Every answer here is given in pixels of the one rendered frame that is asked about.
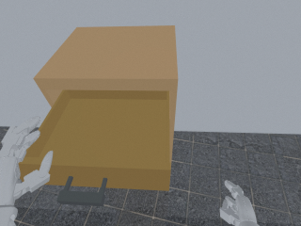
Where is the handle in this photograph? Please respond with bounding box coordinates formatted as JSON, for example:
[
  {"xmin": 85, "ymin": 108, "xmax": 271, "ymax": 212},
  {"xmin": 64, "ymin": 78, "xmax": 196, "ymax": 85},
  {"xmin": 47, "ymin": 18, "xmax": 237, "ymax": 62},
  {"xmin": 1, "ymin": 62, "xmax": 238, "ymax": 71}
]
[{"xmin": 56, "ymin": 176, "xmax": 108, "ymax": 207}]

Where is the robot right hand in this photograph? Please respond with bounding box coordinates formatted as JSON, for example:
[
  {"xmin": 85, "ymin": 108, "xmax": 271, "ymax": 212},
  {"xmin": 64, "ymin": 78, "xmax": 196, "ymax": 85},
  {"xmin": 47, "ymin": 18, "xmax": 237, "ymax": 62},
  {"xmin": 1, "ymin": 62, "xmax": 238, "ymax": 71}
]
[{"xmin": 219, "ymin": 180, "xmax": 257, "ymax": 226}]

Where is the cabinet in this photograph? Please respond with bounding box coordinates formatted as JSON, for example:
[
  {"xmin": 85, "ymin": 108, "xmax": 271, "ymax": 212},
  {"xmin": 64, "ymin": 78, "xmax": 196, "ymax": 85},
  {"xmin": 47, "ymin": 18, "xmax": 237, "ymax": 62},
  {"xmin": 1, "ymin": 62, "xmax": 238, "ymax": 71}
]
[{"xmin": 33, "ymin": 25, "xmax": 179, "ymax": 182}]

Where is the robot left hand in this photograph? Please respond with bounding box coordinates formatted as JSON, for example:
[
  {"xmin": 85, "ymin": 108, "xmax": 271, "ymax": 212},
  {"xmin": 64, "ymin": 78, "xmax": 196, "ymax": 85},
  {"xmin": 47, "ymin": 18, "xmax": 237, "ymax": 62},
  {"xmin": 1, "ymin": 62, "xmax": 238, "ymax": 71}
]
[{"xmin": 0, "ymin": 116, "xmax": 54, "ymax": 205}]

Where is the drawer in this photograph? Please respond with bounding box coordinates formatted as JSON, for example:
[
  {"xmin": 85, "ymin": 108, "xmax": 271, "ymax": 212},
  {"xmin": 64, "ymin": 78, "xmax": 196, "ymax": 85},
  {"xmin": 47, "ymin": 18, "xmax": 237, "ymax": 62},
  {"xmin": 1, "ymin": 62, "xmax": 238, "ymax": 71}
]
[{"xmin": 18, "ymin": 89, "xmax": 171, "ymax": 191}]

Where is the robot left forearm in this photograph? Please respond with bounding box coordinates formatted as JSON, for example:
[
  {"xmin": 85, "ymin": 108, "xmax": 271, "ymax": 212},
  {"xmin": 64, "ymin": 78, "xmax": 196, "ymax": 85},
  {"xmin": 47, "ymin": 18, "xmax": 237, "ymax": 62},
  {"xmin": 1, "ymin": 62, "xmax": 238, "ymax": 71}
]
[{"xmin": 0, "ymin": 204, "xmax": 18, "ymax": 226}]

